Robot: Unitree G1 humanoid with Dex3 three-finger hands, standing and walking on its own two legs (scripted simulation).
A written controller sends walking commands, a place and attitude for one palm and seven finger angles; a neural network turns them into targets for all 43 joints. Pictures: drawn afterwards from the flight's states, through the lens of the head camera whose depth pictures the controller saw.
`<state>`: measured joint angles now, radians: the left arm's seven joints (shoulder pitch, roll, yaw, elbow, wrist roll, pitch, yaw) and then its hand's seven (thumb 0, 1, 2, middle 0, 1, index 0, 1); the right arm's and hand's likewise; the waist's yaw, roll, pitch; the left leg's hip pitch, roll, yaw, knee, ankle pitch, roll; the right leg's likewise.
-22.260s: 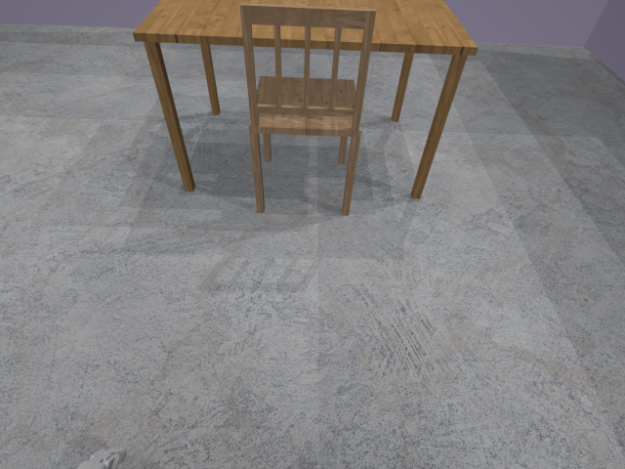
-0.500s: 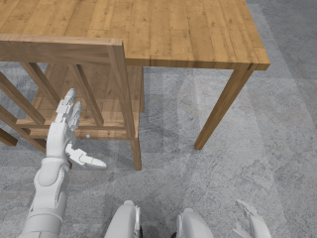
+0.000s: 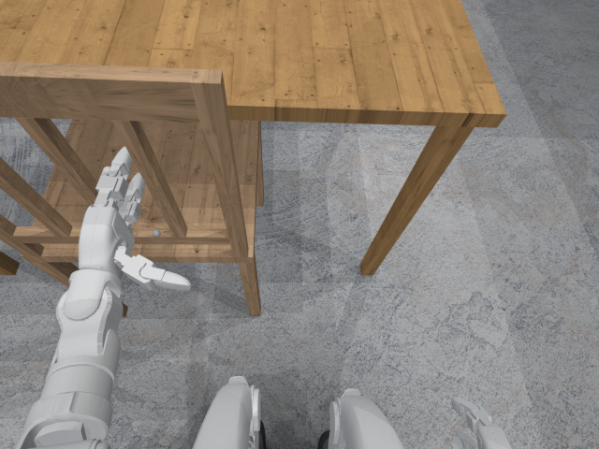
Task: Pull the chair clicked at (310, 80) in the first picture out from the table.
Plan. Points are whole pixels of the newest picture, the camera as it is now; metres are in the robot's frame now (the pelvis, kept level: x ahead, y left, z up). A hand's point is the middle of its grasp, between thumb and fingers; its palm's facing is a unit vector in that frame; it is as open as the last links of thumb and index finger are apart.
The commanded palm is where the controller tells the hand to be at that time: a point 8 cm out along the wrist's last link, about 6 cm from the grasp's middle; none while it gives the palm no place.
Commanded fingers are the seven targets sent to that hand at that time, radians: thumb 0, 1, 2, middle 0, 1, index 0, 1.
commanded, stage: push the fingers through the gap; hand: left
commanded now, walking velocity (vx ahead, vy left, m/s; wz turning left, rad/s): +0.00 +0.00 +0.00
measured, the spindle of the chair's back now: (87, 186) +0.45 +0.31 +0.02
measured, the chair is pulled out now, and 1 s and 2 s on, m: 0.00 0.00 0.01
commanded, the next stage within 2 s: hook a spindle and tug to test in 0.70 s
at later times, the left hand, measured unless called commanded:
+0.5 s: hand (168, 207) +0.42 +0.19 +0.02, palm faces +0.03 -1.00 -0.03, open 16.9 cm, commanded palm +0.40 +0.23 +0.02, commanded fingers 0.00 -0.50 0.30 -0.06 -0.08 -0.06 -0.08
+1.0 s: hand (168, 213) +0.41 +0.19 +0.02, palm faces +0.03 -1.00 -0.01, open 16.5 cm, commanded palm +0.39 +0.23 +0.02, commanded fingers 0.00 -0.50 0.30 -0.25 -0.68 -0.25 -0.68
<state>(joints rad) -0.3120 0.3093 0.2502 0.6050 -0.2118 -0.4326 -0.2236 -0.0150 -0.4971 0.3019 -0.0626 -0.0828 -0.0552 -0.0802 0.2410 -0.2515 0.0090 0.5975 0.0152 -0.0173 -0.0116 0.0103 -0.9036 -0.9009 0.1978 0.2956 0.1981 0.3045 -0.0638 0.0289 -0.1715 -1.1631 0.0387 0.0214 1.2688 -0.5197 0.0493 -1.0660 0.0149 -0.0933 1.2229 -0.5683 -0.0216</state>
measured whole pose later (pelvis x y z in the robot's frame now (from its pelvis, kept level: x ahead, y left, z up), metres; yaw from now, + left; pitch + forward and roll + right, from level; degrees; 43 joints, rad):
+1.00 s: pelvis +0.00 +0.00 +0.00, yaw +0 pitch +24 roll -4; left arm -0.47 0.31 0.27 0.78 -0.16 -0.49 -0.19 -0.02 -0.50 0.30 -0.12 -0.25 -0.11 -0.25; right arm 0.24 -0.25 0.01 0.60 0.00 0.04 0.00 0.01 -0.90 -0.90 0.20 0.30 0.20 0.30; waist -0.08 0.02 -0.17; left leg -1.19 0.04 0.02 1.27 -0.51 0.05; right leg -1.09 0.02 -0.09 1.23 -0.56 -0.02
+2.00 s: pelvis +0.01 +0.00 +0.01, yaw -1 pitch +24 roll -3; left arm -0.34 0.28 0.24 0.66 -0.18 -0.48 -0.14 0.01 0.76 0.82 -0.43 -1.41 -0.41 -1.45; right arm 0.24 -0.24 0.00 0.59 0.00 0.05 0.02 0.01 -0.90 -0.90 0.20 0.30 0.20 0.30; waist -0.08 0.02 -0.18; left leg -1.14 0.04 0.03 1.24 -0.53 0.05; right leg -1.05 0.02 -0.07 1.19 -0.57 -0.02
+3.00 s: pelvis -0.01 +0.00 +0.10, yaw -3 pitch +5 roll -1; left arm -0.31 0.20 0.10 0.86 -0.09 -0.26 0.07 0.03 0.75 0.80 -0.33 -1.08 -0.49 -1.45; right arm 0.23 -0.22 0.00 0.62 0.04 0.11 -0.10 0.01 -0.90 -0.90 0.20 0.30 0.20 0.30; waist -0.05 0.03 0.09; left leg -0.50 0.05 0.10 0.67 -0.26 0.04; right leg -0.45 0.04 -0.02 0.63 -0.28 -0.01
